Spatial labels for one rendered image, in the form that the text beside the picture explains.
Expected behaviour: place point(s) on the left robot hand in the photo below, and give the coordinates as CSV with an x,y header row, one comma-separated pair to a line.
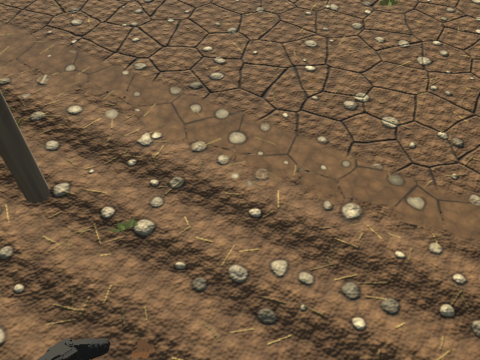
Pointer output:
x,y
83,349

